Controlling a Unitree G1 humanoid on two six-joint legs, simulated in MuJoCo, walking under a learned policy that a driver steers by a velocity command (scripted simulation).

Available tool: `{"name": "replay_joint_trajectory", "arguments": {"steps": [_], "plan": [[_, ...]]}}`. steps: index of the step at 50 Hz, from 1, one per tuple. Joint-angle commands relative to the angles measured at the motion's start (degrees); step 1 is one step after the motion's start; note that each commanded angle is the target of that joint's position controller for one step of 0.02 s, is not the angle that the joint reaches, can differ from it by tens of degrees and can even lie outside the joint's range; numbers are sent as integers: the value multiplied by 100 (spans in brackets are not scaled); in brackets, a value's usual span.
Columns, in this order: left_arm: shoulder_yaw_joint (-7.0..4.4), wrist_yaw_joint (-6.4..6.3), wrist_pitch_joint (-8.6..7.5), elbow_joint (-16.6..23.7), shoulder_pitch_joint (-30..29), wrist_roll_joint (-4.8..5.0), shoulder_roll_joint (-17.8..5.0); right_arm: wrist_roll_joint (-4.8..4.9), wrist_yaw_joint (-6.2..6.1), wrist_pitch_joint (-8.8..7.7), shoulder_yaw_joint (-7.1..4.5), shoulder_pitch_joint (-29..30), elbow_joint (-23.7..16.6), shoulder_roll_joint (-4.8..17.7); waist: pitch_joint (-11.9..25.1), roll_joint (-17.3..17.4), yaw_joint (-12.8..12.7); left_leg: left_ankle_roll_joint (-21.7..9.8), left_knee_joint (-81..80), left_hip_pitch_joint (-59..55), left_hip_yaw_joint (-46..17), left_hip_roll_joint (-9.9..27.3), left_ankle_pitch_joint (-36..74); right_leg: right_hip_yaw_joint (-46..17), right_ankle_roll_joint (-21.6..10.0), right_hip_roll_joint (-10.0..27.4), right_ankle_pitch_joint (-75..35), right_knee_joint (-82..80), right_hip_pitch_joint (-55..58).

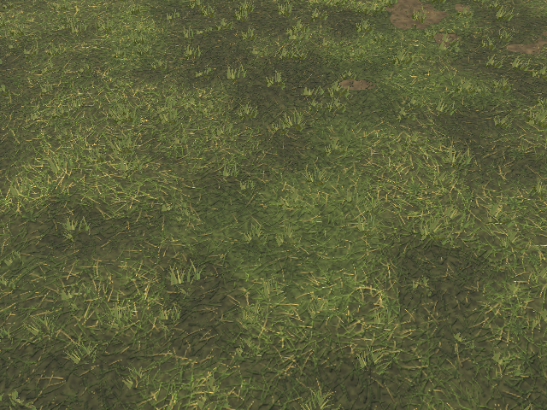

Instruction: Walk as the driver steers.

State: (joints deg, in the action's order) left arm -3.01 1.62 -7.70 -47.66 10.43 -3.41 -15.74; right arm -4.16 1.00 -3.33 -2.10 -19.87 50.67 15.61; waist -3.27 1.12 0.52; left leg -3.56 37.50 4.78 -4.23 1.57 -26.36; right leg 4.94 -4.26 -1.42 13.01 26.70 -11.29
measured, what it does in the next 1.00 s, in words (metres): goes down: left foot, then right foot 0.17 m lower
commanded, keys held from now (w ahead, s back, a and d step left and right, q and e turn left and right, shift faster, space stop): w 1.00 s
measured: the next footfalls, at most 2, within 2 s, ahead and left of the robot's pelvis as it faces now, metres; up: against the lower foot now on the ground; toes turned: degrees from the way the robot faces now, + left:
left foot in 0.38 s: +0.28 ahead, +0.11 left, +0.00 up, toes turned -1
right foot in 0.88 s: +0.59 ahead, -0.18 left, -0.17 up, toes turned -4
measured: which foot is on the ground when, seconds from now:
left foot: up 0.00-0.36, down 0.38-0.88, up 0.90-1.00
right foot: down 0.00-0.40, up 0.42-0.86, down 0.88-1.00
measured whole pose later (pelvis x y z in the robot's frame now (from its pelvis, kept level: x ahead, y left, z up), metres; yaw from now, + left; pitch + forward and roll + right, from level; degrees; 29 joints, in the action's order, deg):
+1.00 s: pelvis +0.52 -0.08 -0.18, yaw -2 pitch +2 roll +1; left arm -1.5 2.1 -3.0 -54.6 15.6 0.9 -12.1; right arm 3.8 -2.8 -4.6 -1.5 -23.8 55.6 12.8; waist 2.0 1.2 2.6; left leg -1.7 106.6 37.6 -4.0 2.0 -27.3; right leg 2.5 -2.9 -0.1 15.3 34.8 -21.5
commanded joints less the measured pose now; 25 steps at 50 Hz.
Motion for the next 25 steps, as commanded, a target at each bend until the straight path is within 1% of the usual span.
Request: {"name": "replay_joint_trajectory", "arguments": {"steps": [1,2,3,4,5,6,7,8,9,10,11,12,13,14,15,16,17,18,19,20,21,22,23,24,25], "plan": [[-148,-22,-154,-392,2128,-137,-741,15,84,-390,-42,997,-598,251,-435,-764,-967,-365,3137,4598,-682,-265,-219,-3499,-1375,2321,1149,-1714,2925],[-10,-29,-90,-252,1591,-114,-336,-31,13,-430,-123,832,-411,506,-300,-460,-696,-441,3318,4245,-387,-46,136,-2877,-1227,2037,1150,-1779,2428],[131,-28,-49,-216,1345,-65,-105,-103,-22,-418,-134,728,-385,447,-241,-455,-429,-515,3163,3851,-237,120,508,-2394,-1156,1842,703,-1874,1962],[197,-70,-16,-131,1092,-57,-12,-137,3,-347,-79,755,-380,270,-331,-443,-231,-510,2971,3526,-153,308,725,-2071,-1085,1744,223,-2030,1462],[252,-131,12,-57,942,-62,68,-137,40,-271,-53,795,-387,127,-239,-380,-115,-454,2723,3201,-73,381,907,-1794,-1009,1622,-178,-2169,1150],[254,-184,14,-61,971,-51,47,-97,86,-217,-44,890,-406,92,-226,-397,-105,-352,2446,3135,43,389,1101,-1563,-996,1517,-482,-2273,1052],[244,-206,-3,-130,1127,-54,-22,-52,137,-179,-14,1016,-437,26,-228,-408,-138,-244,2075,3190,149,408,1430,-1370,-1008,1432,-850,-2305,1056],[242,-186,-21,-224,1311,-79,-71,-21,182,-144,27,1192,-471,-64,-244,-366,-184,-132,1610,3230,279,402,1789,-1174,-1031,1352,-1274,-2286,1059],[245,-130,-24,-326,1470,-101,-85,1,202,-104,72,1409,-524,-143,-268,-338,-243,-33,1036,3149,422,373,2046,-973,-1042,1262,-1629,-2277,1001],[254,-37,-20,-394,1629,-121,-80,-5,220,-76,60,1629,-615,-105,-256,-276,-283,51,421,2880,491,289,2200,-826,-1010,1157,-1931,-2268,822],[233,53,-34,-440,1646,-92,-176,26,223,-68,67,1815,-704,-122,-216,-431,-241,97,138,2486,572,159,2436,-720,-1000,1099,-2311,-2215,542],[230,176,-9,-508,1719,-146,-268,-35,248,-41,90,1874,-797,-175,-124,-633,-223,111,553,2045,681,43,2496,-639,-1025,1092,-2499,-2048,165],[214,250,-13,-523,1673,-161,-276,-37,259,-17,62,1795,-806,-54,-177,-597,-126,72,476,2084,531,73,2525,-700,-1062,1245,-2547,-1953,166],[222,246,-28,-458,1567,-412,-284,-126,273,-60,36,1164,-676,-26,-122,-539,135,16,1476,1756,362,126,3114,-678,-1007,1349,-2848,-1571,-53],[213,214,-44,-398,1298,-375,-271,-120,248,-105,-40,926,-627,163,-122,-378,291,-36,1456,2004,237,165,2820,-657,-934,1388,-2944,-1289,122],[209,152,-53,-322,1173,-315,-299,-112,209,-142,-112,884,-669,327,-89,-368,350,-97,1396,1893,391,80,2397,-604,-852,1358,-3304,-982,229],[200,106,-46,-304,1102,-282,-356,-98,168,-170,-175,711,-680,427,-25,-409,471,-161,1324,1362,629,-73,2026,-488,-721,1264,-3905,-529,87],[156,114,-26,-305,966,-287,-504,-30,150,-205,-255,51,-504,517,131,-282,790,-228,1020,343,865,-279,2065,-276,-596,1051,-4493,382,-338],[41,210,5,-306,889,-271,-775,12,114,-277,-361,-1134,-110,679,347,-34,1171,-338,613,-1028,968,-472,2223,-177,-498,717,-4389,1901,-1170],[172,345,5,-588,1899,-248,-184,76,-23,-288,-374,-1294,-200,902,1287,855,782,-1498,-106,-2283,-563,539,3814,-92,-150,105,-1100,4120,-1933],[287,390,-45,-598,2232,-229,378,-102,5,-297,-220,-1931,-89,734,2068,1064,741,-2645,-569,-2868,-2551,1574,5158,-777,57,-589,2578,6127,-2752],[218,334,-109,-18,1060,19,206,-217,42,-447,-281,-1966,142,745,766,770,930,-2456,-1351,-1927,-3259,1820,3783,-1383,-4,-424,2322,6603,-3953],[146,211,-79,214,437,75,-118,15,85,-515,-266,-970,69,550,-187,396,642,-2151,-1600,-630,-3232,2020,1887,-1401,-16,186,1715,6359,-4345],[143,77,1,245,336,-79,-194,97,107,-459,-62,-282,-41,-32,-48,-202,347,-2003,-1628,320,-2864,1896,1379,-1375,-21,447,1254,5951,-3849],[251,18,102,225,415,-178,63,22,101,-419,72,202,-84,-355,-208,-262,52,-1861,-1784,1258,-2353,1726,1451,-1389,-10,690,829,5393,-3366]]}}
Keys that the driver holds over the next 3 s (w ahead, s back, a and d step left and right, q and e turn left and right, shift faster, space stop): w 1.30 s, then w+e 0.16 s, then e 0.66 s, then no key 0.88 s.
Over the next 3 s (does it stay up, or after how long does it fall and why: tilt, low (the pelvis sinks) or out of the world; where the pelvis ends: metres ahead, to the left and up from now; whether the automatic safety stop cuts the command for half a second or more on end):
stays up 1.00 -0.08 -0.17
